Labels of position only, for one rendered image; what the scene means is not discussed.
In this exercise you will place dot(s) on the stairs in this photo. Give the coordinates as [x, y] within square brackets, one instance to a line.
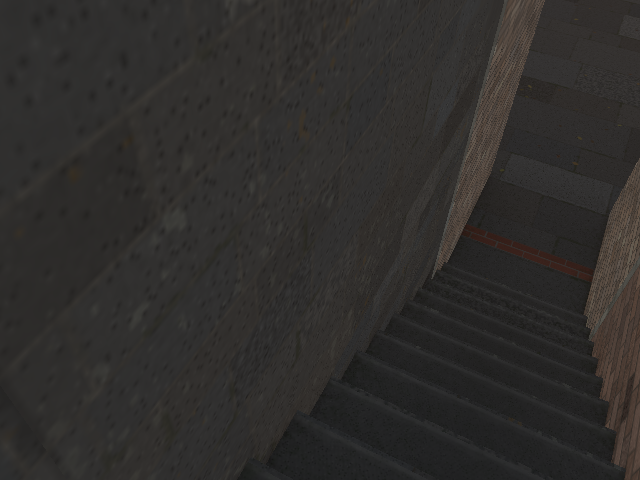
[308, 451]

